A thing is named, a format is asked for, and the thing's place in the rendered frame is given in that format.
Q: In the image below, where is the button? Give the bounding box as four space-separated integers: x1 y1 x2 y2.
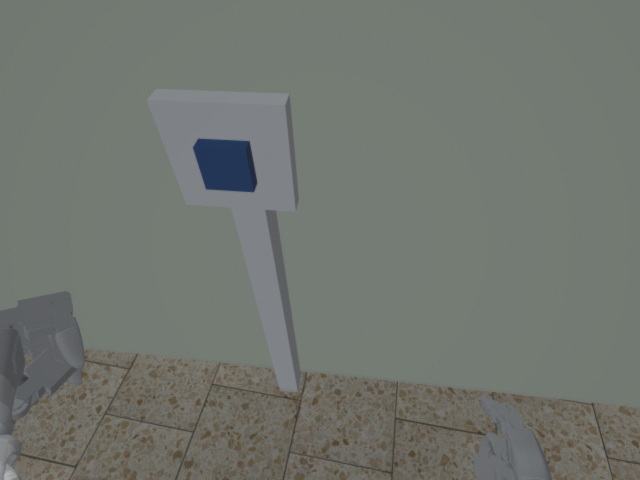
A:
193 139 257 192

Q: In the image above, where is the panel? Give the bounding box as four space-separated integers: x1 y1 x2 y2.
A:
147 89 301 392

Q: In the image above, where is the right robot hand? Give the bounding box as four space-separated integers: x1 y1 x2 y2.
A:
473 397 552 480

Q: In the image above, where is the robot left forearm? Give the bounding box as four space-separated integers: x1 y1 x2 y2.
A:
0 435 22 480

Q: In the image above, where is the left robot hand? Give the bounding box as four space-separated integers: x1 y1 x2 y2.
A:
0 291 85 435

